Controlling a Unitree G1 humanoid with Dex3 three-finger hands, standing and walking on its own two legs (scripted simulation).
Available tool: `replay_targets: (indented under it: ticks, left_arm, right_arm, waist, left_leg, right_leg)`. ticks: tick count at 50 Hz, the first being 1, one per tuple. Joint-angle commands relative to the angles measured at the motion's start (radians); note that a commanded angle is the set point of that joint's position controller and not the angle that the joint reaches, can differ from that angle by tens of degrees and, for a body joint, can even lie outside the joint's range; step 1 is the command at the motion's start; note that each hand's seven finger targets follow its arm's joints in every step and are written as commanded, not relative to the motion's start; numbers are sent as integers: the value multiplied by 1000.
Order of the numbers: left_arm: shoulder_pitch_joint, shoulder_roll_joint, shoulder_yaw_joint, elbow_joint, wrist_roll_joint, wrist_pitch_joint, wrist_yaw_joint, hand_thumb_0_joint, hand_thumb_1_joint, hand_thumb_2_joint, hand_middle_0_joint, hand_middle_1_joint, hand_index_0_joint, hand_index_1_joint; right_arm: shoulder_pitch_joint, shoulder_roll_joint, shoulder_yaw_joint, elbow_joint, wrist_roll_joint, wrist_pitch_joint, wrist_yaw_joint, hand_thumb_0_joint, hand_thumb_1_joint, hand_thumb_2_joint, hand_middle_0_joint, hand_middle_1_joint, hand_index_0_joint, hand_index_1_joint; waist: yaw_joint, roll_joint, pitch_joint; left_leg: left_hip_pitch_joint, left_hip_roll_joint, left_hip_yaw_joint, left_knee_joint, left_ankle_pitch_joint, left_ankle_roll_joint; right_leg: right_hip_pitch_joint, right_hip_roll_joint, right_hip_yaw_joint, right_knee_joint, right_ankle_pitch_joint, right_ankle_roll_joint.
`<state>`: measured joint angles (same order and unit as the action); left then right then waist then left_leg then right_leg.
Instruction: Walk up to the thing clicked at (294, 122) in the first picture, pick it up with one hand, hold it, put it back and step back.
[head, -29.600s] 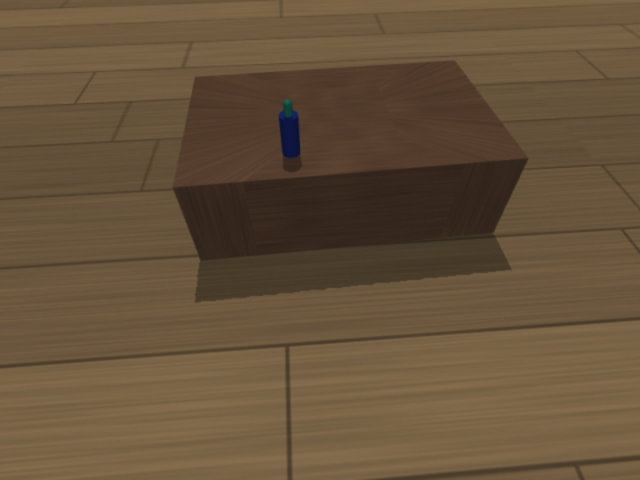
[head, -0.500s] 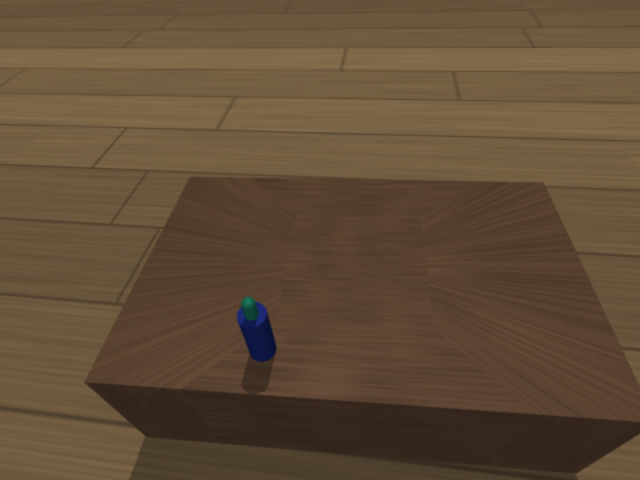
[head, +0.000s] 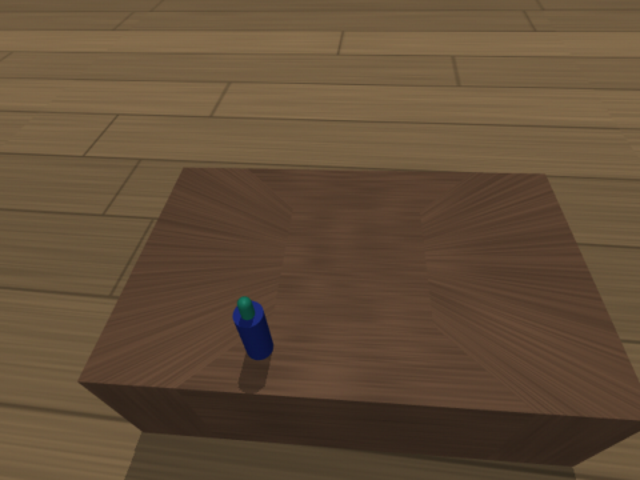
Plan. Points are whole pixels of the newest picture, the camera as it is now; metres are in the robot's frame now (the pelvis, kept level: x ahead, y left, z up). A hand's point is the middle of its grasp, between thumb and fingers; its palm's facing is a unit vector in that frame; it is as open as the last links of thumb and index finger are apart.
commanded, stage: stand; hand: left
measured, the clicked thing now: (252, 325) +0.48 +0.19 -0.29
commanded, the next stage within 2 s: none
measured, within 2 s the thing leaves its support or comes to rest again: neither
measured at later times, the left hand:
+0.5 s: hand out of the picture +0.08 +0.25 -0.15, palm faces +0.01 -0.94 -0.35, open 7.4 cm
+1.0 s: hand out of the picture +0.07 +0.26 -0.15, palm faces -0.01 -0.94 -0.35, open 7.4 cm
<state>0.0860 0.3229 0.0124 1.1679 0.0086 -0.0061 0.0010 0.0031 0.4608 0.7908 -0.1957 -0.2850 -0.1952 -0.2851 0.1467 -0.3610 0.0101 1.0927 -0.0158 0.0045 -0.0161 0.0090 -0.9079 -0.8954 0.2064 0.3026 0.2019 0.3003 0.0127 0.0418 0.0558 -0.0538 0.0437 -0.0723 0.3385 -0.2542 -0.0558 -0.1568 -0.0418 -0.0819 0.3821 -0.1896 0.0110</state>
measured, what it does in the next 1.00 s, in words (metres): stands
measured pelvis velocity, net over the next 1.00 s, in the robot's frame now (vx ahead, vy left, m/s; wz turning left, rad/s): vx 0.00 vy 0.00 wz -0.01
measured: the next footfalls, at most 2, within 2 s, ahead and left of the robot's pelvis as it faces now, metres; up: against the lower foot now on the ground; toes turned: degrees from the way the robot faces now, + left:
none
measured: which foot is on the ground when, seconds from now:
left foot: down 0.00-1.00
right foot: down 0.00-1.00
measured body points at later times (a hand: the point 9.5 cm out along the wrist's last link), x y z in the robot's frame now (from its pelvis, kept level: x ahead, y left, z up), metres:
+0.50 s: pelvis +0.00 +0.00 +0.00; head +0.01 -0.01 +0.45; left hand +0.08 +0.30 -0.13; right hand +0.08 -0.30 -0.14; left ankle -0.04 +0.16 -0.74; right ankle +0.01 -0.12 -0.74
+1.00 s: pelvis +0.00 +0.00 +0.00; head +0.01 +0.00 +0.45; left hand +0.07 +0.30 -0.13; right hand +0.06 -0.30 -0.14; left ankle -0.04 +0.16 -0.74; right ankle +0.01 -0.12 -0.75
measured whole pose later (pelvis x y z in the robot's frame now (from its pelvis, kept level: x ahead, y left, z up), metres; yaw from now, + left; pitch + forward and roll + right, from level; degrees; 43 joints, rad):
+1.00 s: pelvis +0.00 +0.00 +0.00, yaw -1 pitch -2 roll +0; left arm 0.10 0.33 0.02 1.15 0.01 -0.01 -0.01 0.01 0.91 0.90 -0.20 -0.30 -0.20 -0.30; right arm 0.15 -0.36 0.00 1.10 -0.02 0.00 0.00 0.01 -0.91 -0.90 0.21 0.30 0.20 0.30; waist 0.01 0.02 0.06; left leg -0.05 0.04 -0.06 0.33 -0.25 -0.05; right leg -0.15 -0.04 -0.07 0.36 -0.18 0.01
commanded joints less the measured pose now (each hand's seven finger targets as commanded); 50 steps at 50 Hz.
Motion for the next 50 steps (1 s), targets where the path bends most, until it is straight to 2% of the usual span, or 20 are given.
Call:
replay_targets:
  ticks: [1, 6, 9, 10, 14, 18, 19, 25, 28, 30, 32, 35, 38, 41, 42, 43, 48, 50]
  left_arm:
    - [-42, 231, 42, -56, -1, -14, 15, 0, 900, 900, -200, -300, -200, -301]
    - [-48, 225, 40, -58, 1, -14, 15, 0, 900, 900, -200, -300, -200, -301]
    - [-53, 232, 44, -59, 3, -13, 14, 0, 900, 900, -200, -300, -200, -301]
    - [-52, 227, 43, -59, 3, -13, 13, 0, 900, 900, -200, -300, -200, -301]
    - [-49, 227, 44, -66, 2, -16, 13, 0, 900, 900, -200, -300, -200, -301]
    - [-48, 227, 45, -70, 0, -17, 15, 0, 900, 900, -200, -300, -200, -301]
    - [-50, 228, 43, -69, 1, -16, 14, 0, 900, 900, -200, -300, -200, -301]
    - [-48, 226, 43, -74, 2, -18, 11, 0, 900, 900, -200, -300, -200, -301]
    - [-49, 234, 46, -71, 3, -17, 11, 0, 900, 900, -200, -300, -200, -301]
    - [-45, 238, 47, -72, 3, -18, 10, 0, 900, 900, -200, -300, -200, -301]
    - [-41, 234, 47, -72, 3, -19, 9, 0, 900, 900, -200, -300, -200, -301]
    - [-39, 235, 46, -71, 3, -17, 8, 0, 900, 900, -200, -300, -200, -301]
    - [-33, 232, 44, -76, 3, -20, 8, 0, 900, 900, -200, -300, -200, -301]
    - [-38, 235, 44, -76, 3, -23, 10, 0, 900, 900, -200, -300, -200, -301]
    - [-38, 237, 44, -76, 2, -22, 10, 0, 900, 900, -200, -300, -200, -301]
    - [-37, 234, 43, -76, 2, -22, 10, 0, 900, 900, -200, -300, -200, -301]
    - [-28, 237, 43, -74, 0, -22, 8, 0, 900, 900, -200, -300, -200, -301]
    - [-31, 239, 44, -77, 0, -23, 8, 0, 900, 900, -200, -300, -200, -301]
  right_arm:
    - [-17, -194, -40, -51, 0, -19, -13, 0, -900, -900, 200, 300, 200, 300]
    - [-26, -194, -40, -53, 0, -18, -11, 0, -900, -900, 200, 300, 200, 300]
    - [-24, -195, -43, -53, -2, -17, -11, 0, -900, -900, 200, 300, 200, 300]
    - [-30, -200, -42, -51, -2, -18, -11, 0, -900, -900, 200, 300, 200, 300]
    - [-25, -201, -44, -54, 0, -22, -11, 0, -900, -900, 200, 300, 200, 300]
    - [-33, -197, -45, -56, -1, -22, -10, 0, -900, -900, 200, 300, 200, 300]
    - [-35, -193, -44, -55, 0, -20, -9, 0, -900, -900, 200, 300, 200, 300]
    - [-33, -201, -46, -55, 0, -20, -6, 0, -900, -900, 200, 300, 200, 300]
    - [-34, -194, -47, -52, -2, -17, -4, 0, -900, -900, 200, 300, 200, 300]
    - [-35, -200, -49, -51, -2, -18, -2, 0, -900, -900, 200, 300, 200, 300]
    - [-31, -200, -50, -50, -3, -19, -3, 0, -900, -900, 200, 300, 200, 300]
    - [-34, -194, -48, -48, -1, -19, 0, 0, -900, -900, 200, 300, 200, 300]
    - [-34, -200, -49, -51, -1, -21, -1, 0, -900, -900, 200, 300, 200, 300]
    - [-29, -195, -49, -50, -1, -20, 0, 0, -900, -900, 200, 300, 200, 300]
    - [-29, -193, -49, -49, -2, -18, 0, 0, -900, -900, 200, 300, 200, 300]
    - [-30, -203, -51, -48, -2, -19, -1, 0, -900, -900, 200, 300, 200, 300]
    - [-24, -198, -49, -45, 0, -18, 2, 0, -900, -900, 200, 300, 200, 300]
    - [-22, -195, -48, -47, -1, -19, 2, 0, -900, -900, 200, 300, 200, 300]
  waist:
    - [0, -34, -101]
    - [-1, -37, -84]
    - [-5, -43, -81]
    - [-2, -28, -63]
    - [-5, -23, -99]
    - [0, -40, -114]
    - [-2, -38, -93]
    - [-7, -32, -82]
    - [-5, -48, -62]
    - [-3, -39, -65]
    - [-5, -35, -69]
    - [0, -26, -51]
    - [-2, -25, -71]
    - [-6, -50, -79]
    - [-5, -58, -73]
    - [-6, -39, -69]
    - [-6, -32, -59]
    - [-7, -43, -71]
  left_leg:
    - [-65, 76, -28, -47, 280, 48]
    - [-79, 75, -24, -48, 270, 49]
    - [-90, 72, -25, -58, 226, 50]
    - [-89, 72, -24, -56, 226, 51]
    - [-70, 78, -20, -49, 297, 51]
    - [-63, 78, -20, -45, 308, 51]
    - [-66, 73, -19, -58, 269, 49]
    - [-76, 78, -19, -58, 240, 56]
    - [-90, 71, -19, -69, 171, 57]
    - [-94, 72, -22, -73, 155, 59]
    - [-89, 73, -20, -68, 172, 58]
    - [-104, 72, -25, -76, 138, 58]
    - [-86, 77, -25, -70, 186, 60]
    - [-80, 76, -22, -63, 190, 58]
    - [-90, 74, -21, -66, 168, 59]
    - [-90, 74, -20, -64, 170, 61]
    - [-94, 71, -20, -70, 144, 60]
    - [-95, 74, -21, -68, 174, 58]
  right_leg:
    - [122, -101, 87, -29, 251, -26]
    - [123, -98, 83, -39, 236, -21]
    - [117, -96, 83, -48, 181, -22]
    - [104, -97, 88, -50, 193, -21]
    - [131, -105, 87, -31, 282, -29]
    - [145, -103, 79, -29, 292, -28]
    - [122, -99, 82, -41, 242, -25]
    - [119, -98, 88, -52, 213, -26]
    - [101, -97, 94, -68, 142, -25]
    - [104, -94, 93, -68, 123, -27]
    - [106, -98, 98, -65, 148, -27]
    - [98, -92, 98, -71, 94, -25]
    - [108, -98, 101, -59, 169, -29]
    - [107, -97, 99, -61, 171, -25]
    - [107, -96, 98, -65, 143, -28]
    - [106, -100, 105, -65, 165, -27]
    - [97, -95, 104, -70, 127, -26]
    - [108, -99, 104, -61, 160, -29]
